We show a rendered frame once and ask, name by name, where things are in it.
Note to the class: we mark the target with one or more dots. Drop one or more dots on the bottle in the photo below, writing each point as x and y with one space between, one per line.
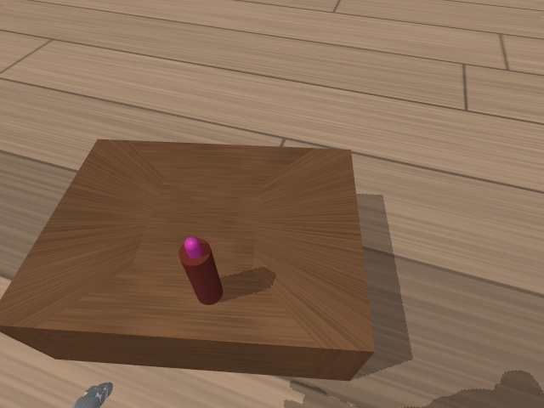
198 262

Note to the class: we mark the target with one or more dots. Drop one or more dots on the left robot hand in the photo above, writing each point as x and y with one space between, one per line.
95 396

